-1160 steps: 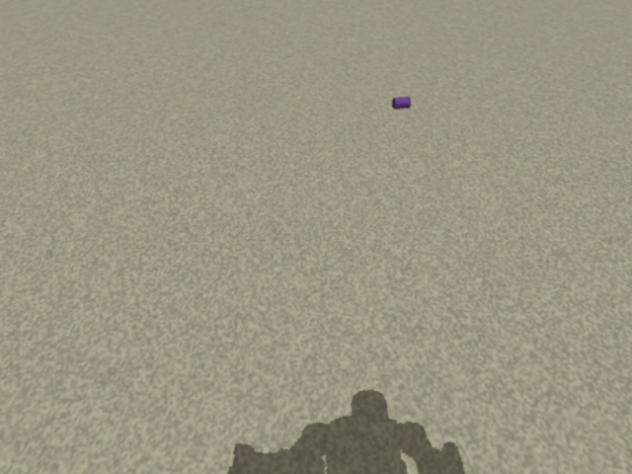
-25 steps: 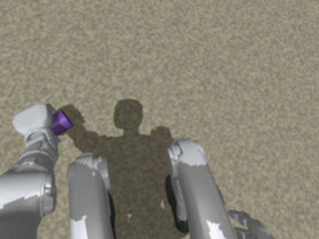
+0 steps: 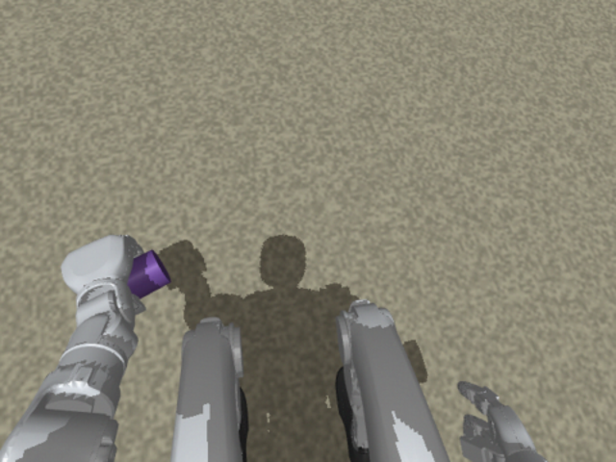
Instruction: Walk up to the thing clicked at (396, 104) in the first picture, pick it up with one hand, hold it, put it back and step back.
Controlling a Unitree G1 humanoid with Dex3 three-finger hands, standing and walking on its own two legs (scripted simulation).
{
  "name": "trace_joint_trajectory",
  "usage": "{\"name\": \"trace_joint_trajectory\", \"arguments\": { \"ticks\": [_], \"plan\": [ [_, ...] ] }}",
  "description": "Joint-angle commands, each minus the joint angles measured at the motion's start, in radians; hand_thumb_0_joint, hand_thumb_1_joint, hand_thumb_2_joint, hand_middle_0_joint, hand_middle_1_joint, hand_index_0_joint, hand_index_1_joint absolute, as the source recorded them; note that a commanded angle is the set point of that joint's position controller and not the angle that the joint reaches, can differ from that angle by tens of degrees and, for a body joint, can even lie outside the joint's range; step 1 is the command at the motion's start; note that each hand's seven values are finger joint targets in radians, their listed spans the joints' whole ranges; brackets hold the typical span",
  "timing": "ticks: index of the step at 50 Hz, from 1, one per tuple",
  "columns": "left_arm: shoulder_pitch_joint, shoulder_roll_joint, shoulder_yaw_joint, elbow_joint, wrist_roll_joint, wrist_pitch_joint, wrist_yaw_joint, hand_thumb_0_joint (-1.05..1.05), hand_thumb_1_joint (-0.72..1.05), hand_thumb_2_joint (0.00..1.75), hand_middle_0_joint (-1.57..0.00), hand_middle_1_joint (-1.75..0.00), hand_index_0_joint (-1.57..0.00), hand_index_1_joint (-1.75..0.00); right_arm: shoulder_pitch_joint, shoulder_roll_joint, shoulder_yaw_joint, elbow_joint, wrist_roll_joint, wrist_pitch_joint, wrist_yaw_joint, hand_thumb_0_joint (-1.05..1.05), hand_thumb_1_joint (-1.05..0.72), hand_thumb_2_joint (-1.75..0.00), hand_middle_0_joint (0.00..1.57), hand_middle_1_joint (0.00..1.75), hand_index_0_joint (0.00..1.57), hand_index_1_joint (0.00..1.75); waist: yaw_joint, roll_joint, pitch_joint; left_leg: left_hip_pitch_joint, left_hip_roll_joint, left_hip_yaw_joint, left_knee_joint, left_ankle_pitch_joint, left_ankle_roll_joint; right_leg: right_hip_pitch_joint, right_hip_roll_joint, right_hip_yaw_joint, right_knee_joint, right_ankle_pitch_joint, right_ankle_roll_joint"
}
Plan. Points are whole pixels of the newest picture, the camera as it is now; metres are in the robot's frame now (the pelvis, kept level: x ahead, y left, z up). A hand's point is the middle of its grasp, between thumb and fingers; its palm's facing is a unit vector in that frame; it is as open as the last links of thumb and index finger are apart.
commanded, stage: lift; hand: left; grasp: from above
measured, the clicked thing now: (133, 280) +0.38 +0.24 -0.17
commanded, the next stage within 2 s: hold in 1.04 s
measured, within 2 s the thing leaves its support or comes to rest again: neither
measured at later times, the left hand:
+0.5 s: hand (41, 254) +0.35 +0.24 +0.08, palm faces -0.39 -0.23 -0.89, open 8.7 cm
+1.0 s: hand out of the picture +0.36 +0.23 +0.18, palm faces -0.41 -0.22 -0.88, open 8.8 cm
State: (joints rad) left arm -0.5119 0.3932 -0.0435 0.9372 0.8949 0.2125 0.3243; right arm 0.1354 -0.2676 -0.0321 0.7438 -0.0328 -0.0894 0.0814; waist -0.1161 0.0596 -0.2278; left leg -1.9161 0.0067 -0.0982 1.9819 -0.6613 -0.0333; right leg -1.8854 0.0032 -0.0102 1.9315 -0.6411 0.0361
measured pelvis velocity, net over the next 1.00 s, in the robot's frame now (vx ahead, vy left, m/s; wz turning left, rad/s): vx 0.07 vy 0.00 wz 0.03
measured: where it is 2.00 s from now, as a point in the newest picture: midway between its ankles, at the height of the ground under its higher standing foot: (297, 446)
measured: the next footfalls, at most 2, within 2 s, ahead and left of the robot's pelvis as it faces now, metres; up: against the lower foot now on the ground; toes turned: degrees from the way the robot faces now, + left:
none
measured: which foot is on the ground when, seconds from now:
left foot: down 0.00-1.00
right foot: down 0.00-1.00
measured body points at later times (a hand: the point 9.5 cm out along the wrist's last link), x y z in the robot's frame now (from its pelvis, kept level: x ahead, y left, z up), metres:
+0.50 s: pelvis +0.04 +0.00 +0.18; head +0.13 +0.00 +0.62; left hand +0.37 +0.25 +0.13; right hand +0.16 -0.26 +0.05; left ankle +0.08 +0.13 -0.43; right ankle +0.09 -0.14 -0.43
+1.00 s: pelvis +0.07 +0.00 +0.27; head +0.12 +0.00 +0.72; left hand +0.38 +0.24 +0.23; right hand +0.16 -0.26 +0.14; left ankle +0.08 +0.13 -0.43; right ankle +0.09 -0.14 -0.43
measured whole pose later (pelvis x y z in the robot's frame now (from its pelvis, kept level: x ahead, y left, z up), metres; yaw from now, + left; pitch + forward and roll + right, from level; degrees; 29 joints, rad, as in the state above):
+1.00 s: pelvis +0.07 +0.00 +0.27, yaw +2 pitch +10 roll -1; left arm -0.33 0.29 -0.20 0.86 0.85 0.31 0.22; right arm 0.26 -0.24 -0.01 0.78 0.03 -0.06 -0.05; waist -0.07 0.03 -0.07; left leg -0.64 0.03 -0.02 0.86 -0.40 -0.02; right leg -0.63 -0.01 0.02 0.83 -0.38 0.03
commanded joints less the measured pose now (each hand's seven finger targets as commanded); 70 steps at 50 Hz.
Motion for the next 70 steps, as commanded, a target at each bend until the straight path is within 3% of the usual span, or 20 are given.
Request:
{"name": "trace_joint_trajectory", "arguments": {
  "ticks": [1,2,4,6,7,8,11,12,13,15,16,19,20,22,30,32,36,38,50,70],
  "plan": [
    [-0.266,0.207,0.015,-0.337,0.004,0.034,0.025,0.00,0.93,0.52,-1.44,-0.15,-1.37,-0.22,0.087,-0.172,-0.061,-0.095,0.024,-0.016,-0.075,0.00,-0.90,-0.90,0.20,0.30,0.20,0.30,-0.016,0.112,-0.587,0.556,-0.020,0.082,-0.360,0.083,0.047,0.420,0.021,-0.056,-0.357,0.118,-0.070],
    [-0.276,0.252,0.040,-0.392,0.003,0.043,0.027,0.00,0.91,0.55,-1.44,-0.15,-1.36,-0.23,0.084,-0.178,-0.061,-0.098,0.028,-0.011,-0.089,0.00,-0.90,-0.90,0.20,0.30,0.20,0.30,0.000,0.129,-0.630,0.614,-0.018,0.074,-0.383,0.110,0.043,0.453,0.018,-0.055,-0.363,0.143,-0.072],
    [-0.200,0.172,-0.021,-0.347,0.010,0.070,0.014,0.00,0.88,0.54,-1.45,-0.10,-1.35,-0.21,0.078,-0.160,-0.049,-0.093,0.031,-0.005,-0.107,0.00,-0.90,-0.90,0.20,0.30,0.20,0.30,-0.019,0.110,-0.545,0.650,-0.013,0.071,-0.422,0.144,0.039,0.462,0.018,-0.059,-0.394,0.174,-0.070],
    [-0.219,0.256,0.030,-0.422,0.005,0.086,0.012,0.00,0.86,0.55,-1.45,-0.09,-1.34,-0.20,0.066,-0.164,-0.048,-0.102,0.039,0.003,-0.124,0.00,-0.90,-0.90,0.20,0.30,0.20,0.30,0.013,0.116,-0.580,0.714,-0.012,0.072,-0.464,0.165,0.040,0.531,0.016,-0.051,-0.438,0.186,-0.068],
    [-0.190,0.200,-0.011,-0.411,0.001,0.094,0.005,0.00,0.85,0.55,-1.45,-0.08,-1.34,-0.20,0.064,-0.153,-0.043,-0.103,0.038,0.004,-0.129,0.00,-0.90,-0.90,0.20,0.30,0.20,0.30,-0.002,0.112,-0.548,0.722,-0.012,0.073,-0.488,0.154,0.040,0.547,0.016,-0.051,-0.462,0.178,-0.067],
    [-0.178,0.184,-0.021,-0.424,-0.002,0.101,-0.001,0.00,0.85,0.56,-1.45,-0.08,-1.34,-0.20,0.064,-0.149,-0.040,-0.103,0.040,0.004,-0.133,0.00,-0.90,-0.90,0.20,0.30,0.20,0.30,-0.005,0.101,-0.522,0.737,-0.013,0.071,-0.512,0.141,0.041,0.561,0.015,-0.050,-0.491,0.165,-0.065],
    [-0.144,0.169,-0.037,-0.430,-0.012,0.122,-0.017,0.00,0.84,0.53,-1.45,-0.04,-1.33,-0.17,0.056,-0.142,-0.035,-0.098,0.049,0.005,-0.147,0.00,-0.90,-0.90,0.20,0.30,0.20,0.30,0.013,0.107,-0.486,0.826,-0.010,0.066,-0.594,0.137,0.036,0.621,0.017,-0.046,-0.560,0.150,-0.067],
    [-0.150,0.210,-0.018,-0.448,-0.011,0.131,-0.019,0.00,0.84,0.55,-1.46,-0.05,-1.34,-0.18,0.057,-0.149,-0.033,-0.106,0.054,0.008,-0.151,0.00,-0.90,-0.90,0.20,0.30,0.20,0.30,0.020,0.097,-0.501,0.869,-0.008,0.061,-0.623,0.142,0.036,0.662,0.016,-0.044,-0.588,0.153,-0.065],
    [-0.123,0.186,-0.033,-0.464,-0.020,0.138,-0.023,0.00,0.84,0.55,-1.46,-0.06,-1.34,-0.19,0.054,-0.142,-0.032,-0.101,0.056,0.006,-0.155,0.00,-0.90,-0.91,0.20,0.30,0.20,0.30,0.023,0.107,-0.479,0.876,-0.008,0.067,-0.645,0.150,0.035,0.694,0.017,-0.041,-0.613,0.160,-0.064],
    [-0.061,0.151,-0.055,-0.439,-0.027,0.153,-0.030,0.00,0.81,0.54,-1.44,-0.05,-1.32,-0.19,0.050,-0.128,-0.022,-0.090,0.063,0.002,-0.161,0.00,-0.91,-0.91,0.20,0.30,0.20,0.30,0.018,0.057,-0.448,0.922,-0.007,0.071,-0.681,0.188,0.039,0.765,0.020,-0.039,-0.666,0.200,-0.060],
    [-0.094,0.133,-0.072,-0.449,-0.032,0.153,-0.034,0.00,0.80,0.53,-1.43,-0.06,-1.30,-0.19,0.054,-0.127,-0.023,-0.084,0.065,0.001,-0.165,0.00,-0.91,-0.91,0.20,0.30,0.20,0.30,0.008,0.054,-0.426,0.934,-0.007,0.071,-0.702,0.198,0.039,0.781,0.022,-0.036,-0.691,0.209,-0.060],
    [-0.112,0.169,-0.062,-0.439,-0.029,0.155,-0.037,0.00,0.78,0.51,-1.40,-0.09,-1.28,-0.21,0.072,-0.125,-0.018,-0.072,0.071,-0.003,-0.175,0.00,-0.91,-0.91,0.20,0.30,0.20,0.30,0.019,0.035,-0.389,0.994,-0.007,0.082,-0.764,0.240,0.044,0.892,0.025,-0.027,-0.771,0.247,-0.057],
    [-0.119,0.127,-0.091,-0.427,-0.037,0.154,-0.043,0.00,0.79,0.51,-1.39,-0.11,-1.28,-0.22,0.071,-0.116,-0.016,-0.069,0.071,-0.007,-0.177,0.00,-0.91,-0.91,0.20,0.30,0.20,0.30,0.005,0.032,-0.356,1.003,-0.006,0.083,-0.788,0.238,0.045,0.906,0.027,-0.029,-0.796,0.247,-0.057],
    [-0.110,0.119,-0.098,-0.389,-0.036,0.153,-0.045,0.00,0.79,0.49,-1.37,-0.14,-1.28,-0.24,0.081,-0.112,-0.012,-0.060,0.074,-0.013,-0.181,0.00,-0.91,-0.91,0.20,0.30,0.20,0.30,0.011,0.007,-0.314,1.040,-0.009,0.093,-0.831,0.259,0.049,0.969,0.029,-0.025,-0.855,0.265,-0.053],
    [-0.111,0.085,-0.107,-0.271,-0.024,0.130,-0.058,0.00,0.89,0.51,-1.40,-0.25,-1.34,-0.31,0.124,-0.107,-0.012,-0.054,0.066,-0.023,-0.174,0.00,-0.91,-0.91,0.20,0.30,0.20,0.30,0.034,0.025,-0.235,1.221,-0.010,0.096,-1.004,0.385,0.038,1.142,0.024,-0.028,-0.994,0.373,-0.053],
    [-0.116,0.110,-0.093,-0.268,-0.018,0.125,-0.058,0.00,0.91,0.53,-1.41,-0.26,-1.35,-0.33,0.126,-0.113,-0.014,-0.063,0.069,-0.021,-0.170,0.00,-0.91,-0.91,0.20,0.30,0.20,0.30,0.047,0.004,-0.235,1.267,-0.012,0.097,-1.036,0.417,0.039,1.194,0.023,-0.026,-1.030,0.406,-0.049],
    [-0.142,0.095,-0.098,-0.271,-0.007,0.114,-0.055,0.00,0.89,0.56,-1.41,-0.25,-1.34,-0.33,0.134,-0.109,-0.014,-0.062,0.063,-0.019,-0.162,0.00,-0.91,-0.91,0.20,0.30,0.20,0.30,0.044,0.027,-0.215,1.345,-0.011,0.093,-1.104,0.454,0.032,1.240,0.020,-0.027,-1.082,0.434,-0.049],
    [-0.143,0.114,-0.082,-0.265,-0.005,0.108,-0.053,0.00,0.88,0.58,-1.41,-0.25,-1.32,-0.33,0.134,-0.111,-0.018,-0.069,0.063,-0.016,-0.158,0.00,-0.91,-0.91,0.20,0.30,0.20,0.30,0.049,0.017,-0.203,1.373,-0.010,0.092,-1.138,0.467,0.031,1.274,0.021,-0.026,-1.108,0.446,-0.048],
    [-0.182,0.073,-0.107,-0.282,-0.010,0.098,-0.056,0.00,0.84,0.71,-1.39,-0.30,-1.29,-0.41,0.128,-0.113,-0.026,-0.063,0.066,-0.010,-0.143,0.00,-0.91,-0.90,0.20,0.30,0.20,0.30,0.048,-0.002,-0.163,1.523,-0.016,0.104,-1.280,0.523,0.027,1.419,0.016,-0.012,-1.252,0.506,-0.037],
    [-0.183,0.050,-0.129,-0.303,0.012,0.140,-0.103,0.00,0.80,0.62,-1.32,-0.30,-1.24,-0.38,0.064,-0.117,-0.030,-0.086,0.070,-0.002,-0.105,0.00,-0.91,-0.90,0.20,0.30,0.20,0.30,0.074,-0.026,-0.120,1.634,-0.021,0.112,-1.392,0.612,0.021,1.558,0.016,-0.002,-1.345,0.586,-0.035]
  ]
}}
